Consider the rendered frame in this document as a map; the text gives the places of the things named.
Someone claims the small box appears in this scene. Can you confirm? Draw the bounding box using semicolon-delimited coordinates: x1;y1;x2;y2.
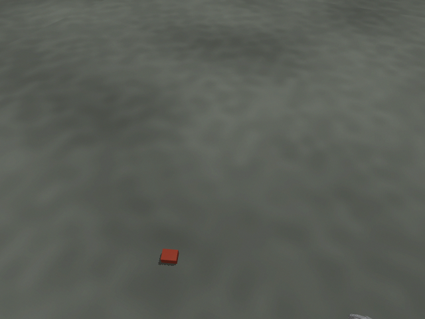
161;249;179;264

